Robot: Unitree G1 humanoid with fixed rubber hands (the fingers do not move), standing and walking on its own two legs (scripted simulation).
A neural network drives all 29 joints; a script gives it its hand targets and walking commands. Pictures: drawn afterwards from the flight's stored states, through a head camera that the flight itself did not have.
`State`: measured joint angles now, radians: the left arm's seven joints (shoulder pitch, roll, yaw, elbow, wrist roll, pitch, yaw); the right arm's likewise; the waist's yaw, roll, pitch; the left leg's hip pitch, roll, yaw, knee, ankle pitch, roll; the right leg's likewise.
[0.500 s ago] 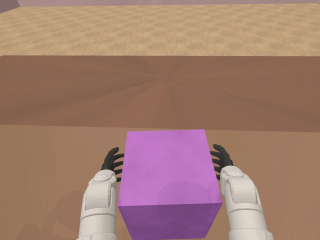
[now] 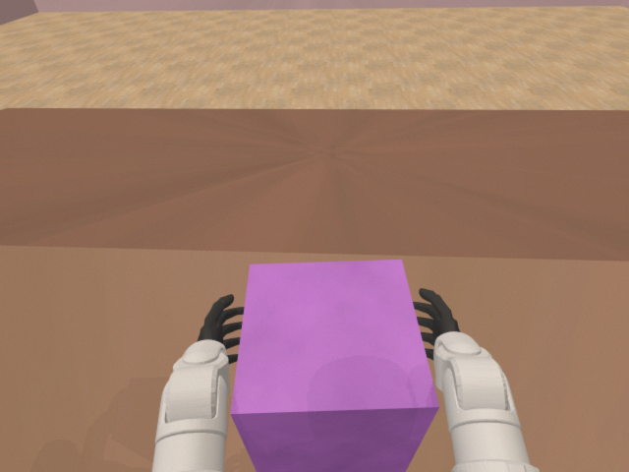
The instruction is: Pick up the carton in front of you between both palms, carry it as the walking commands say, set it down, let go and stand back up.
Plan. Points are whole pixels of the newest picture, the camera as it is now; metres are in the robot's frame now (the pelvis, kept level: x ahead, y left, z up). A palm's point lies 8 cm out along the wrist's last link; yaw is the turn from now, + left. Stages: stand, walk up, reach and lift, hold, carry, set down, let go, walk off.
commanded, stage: hold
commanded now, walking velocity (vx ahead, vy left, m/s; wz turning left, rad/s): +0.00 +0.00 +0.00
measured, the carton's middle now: (329, 373) +0.29 +0.00 -0.02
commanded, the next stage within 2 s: carry in 0.10 s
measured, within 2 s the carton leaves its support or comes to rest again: neither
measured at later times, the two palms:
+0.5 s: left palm (214, 279) +0.37 +0.15 +0.09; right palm (433, 280) +0.36 -0.15 +0.09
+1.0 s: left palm (223, 198) +0.62 +0.19 +0.05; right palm (378, 192) +0.61 -0.12 +0.06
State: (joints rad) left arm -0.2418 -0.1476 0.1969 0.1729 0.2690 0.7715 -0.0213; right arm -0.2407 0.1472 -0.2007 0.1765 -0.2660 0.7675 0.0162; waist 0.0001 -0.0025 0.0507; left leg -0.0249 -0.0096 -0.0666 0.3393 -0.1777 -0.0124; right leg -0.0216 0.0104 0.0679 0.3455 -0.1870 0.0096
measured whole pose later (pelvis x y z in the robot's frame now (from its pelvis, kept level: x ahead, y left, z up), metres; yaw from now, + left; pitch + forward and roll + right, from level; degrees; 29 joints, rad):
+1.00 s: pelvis +0.39 +0.04 -0.03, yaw -2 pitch +4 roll +2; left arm 0.08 -0.13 0.05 -0.52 -0.02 1.12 0.18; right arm 0.08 0.14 -0.04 -0.50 0.01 1.10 -0.18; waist 0.01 -0.05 -0.14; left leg -0.51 0.04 0.26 0.57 -0.11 0.08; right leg -0.01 -0.12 -0.12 0.63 -0.51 0.04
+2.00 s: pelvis +1.06 +0.03 -0.03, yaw -2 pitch +3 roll -1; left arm -0.14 -0.13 0.11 -0.37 0.01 1.09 0.20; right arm -0.14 0.13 -0.11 -0.38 -0.02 1.10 -0.20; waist 0.00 0.00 -0.09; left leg -0.54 0.05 0.19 0.55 -0.09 0.07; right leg 0.09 -0.06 -0.20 0.43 -0.52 0.03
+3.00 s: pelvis +1.46 +0.06 -0.02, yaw +0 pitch +5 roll +0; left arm -0.39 -0.15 0.26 -0.10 0.05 1.00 0.18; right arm -0.39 0.16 -0.26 -0.10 -0.05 1.00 -0.18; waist -0.01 0.00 -0.07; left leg -0.26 0.00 0.04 0.66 -0.24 0.04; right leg -0.33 0.02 -0.12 0.54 -0.03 -0.09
